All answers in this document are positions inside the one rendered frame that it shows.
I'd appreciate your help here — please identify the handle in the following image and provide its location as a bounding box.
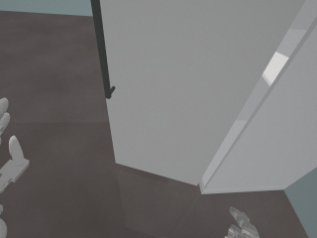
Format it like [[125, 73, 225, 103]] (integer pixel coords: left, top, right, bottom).
[[90, 0, 116, 99]]

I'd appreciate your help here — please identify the fridge door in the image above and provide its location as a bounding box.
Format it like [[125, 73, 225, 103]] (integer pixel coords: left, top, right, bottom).
[[99, 0, 306, 186]]

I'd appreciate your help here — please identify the left robot hand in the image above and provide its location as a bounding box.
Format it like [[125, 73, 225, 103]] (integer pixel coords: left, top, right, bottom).
[[0, 97, 30, 194]]

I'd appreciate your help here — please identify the right robot hand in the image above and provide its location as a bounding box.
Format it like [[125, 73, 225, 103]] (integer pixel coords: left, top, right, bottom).
[[225, 206, 260, 238]]

